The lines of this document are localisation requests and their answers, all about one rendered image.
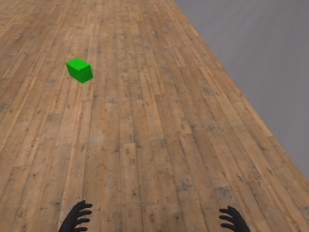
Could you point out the right robot hand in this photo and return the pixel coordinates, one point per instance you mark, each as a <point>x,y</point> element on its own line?
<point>239,224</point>

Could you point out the left robot hand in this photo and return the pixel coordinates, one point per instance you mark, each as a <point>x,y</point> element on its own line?
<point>73,218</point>

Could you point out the carton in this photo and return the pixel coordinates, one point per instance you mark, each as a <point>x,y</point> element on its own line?
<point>79,70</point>

